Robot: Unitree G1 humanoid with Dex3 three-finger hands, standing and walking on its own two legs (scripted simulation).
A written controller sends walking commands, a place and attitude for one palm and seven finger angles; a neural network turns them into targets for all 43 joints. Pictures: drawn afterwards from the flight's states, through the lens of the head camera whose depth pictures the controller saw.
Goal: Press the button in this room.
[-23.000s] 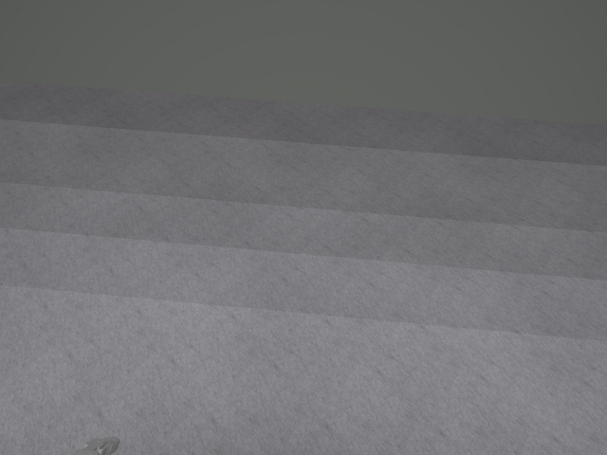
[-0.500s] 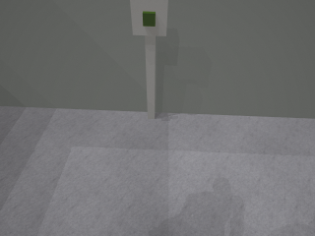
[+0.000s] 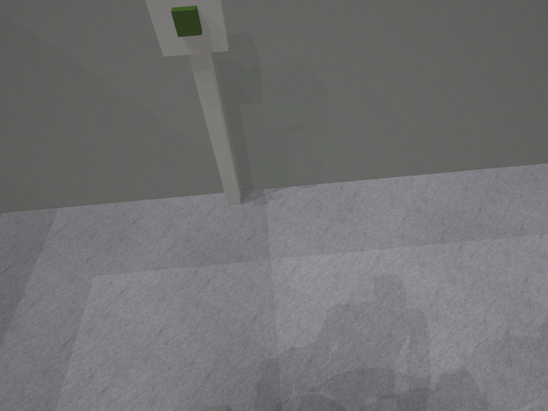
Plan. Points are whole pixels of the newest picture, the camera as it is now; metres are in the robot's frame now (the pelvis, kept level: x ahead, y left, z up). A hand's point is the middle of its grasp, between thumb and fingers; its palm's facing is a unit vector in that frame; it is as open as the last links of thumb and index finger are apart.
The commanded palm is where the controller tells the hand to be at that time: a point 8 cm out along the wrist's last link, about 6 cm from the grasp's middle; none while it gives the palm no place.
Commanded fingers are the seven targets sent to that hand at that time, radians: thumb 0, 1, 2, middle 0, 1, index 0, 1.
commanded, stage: walk to a spot facing it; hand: left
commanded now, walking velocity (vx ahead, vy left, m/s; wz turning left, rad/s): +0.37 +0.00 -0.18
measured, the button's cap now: (187, 21) +0.99 +0.31 +0.09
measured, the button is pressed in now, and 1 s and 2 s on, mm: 0 0 0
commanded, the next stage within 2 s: turn to face it in 0.22 s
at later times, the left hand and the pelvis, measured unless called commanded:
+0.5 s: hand (190, 405) +0.15 +0.17 -0.17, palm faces +0.01 -0.99 -0.16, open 7.4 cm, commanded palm none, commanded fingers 0.00 0.90 0.90 -0.20 -0.30 -0.20 -0.30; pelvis +0.23 +0.01 +0.00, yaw -4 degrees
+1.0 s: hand (223, 272) +0.38 +0.15 -0.15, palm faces +0.05 -0.97 -0.23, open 7.4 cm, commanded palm none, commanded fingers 0.00 0.90 0.90 -0.20 -0.30 -0.20 -0.30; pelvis +0.30 -0.03 +0.01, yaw +4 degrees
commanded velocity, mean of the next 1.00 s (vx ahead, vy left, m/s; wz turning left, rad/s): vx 0.11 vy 0.00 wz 0.18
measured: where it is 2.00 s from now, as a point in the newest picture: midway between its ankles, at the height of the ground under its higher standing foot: (285, 320)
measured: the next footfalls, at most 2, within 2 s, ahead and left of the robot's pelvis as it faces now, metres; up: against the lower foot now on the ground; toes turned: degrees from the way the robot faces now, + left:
left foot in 0.44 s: +0.36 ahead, +0.09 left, +0.00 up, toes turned +3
right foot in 0.94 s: +0.34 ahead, -0.14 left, +0.00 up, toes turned -1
